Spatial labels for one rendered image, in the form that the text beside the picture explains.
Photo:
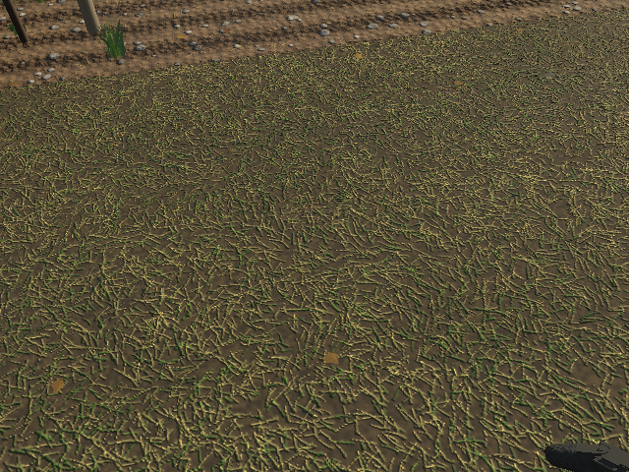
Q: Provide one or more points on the right robot hand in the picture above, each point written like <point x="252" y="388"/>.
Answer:
<point x="582" y="457"/>

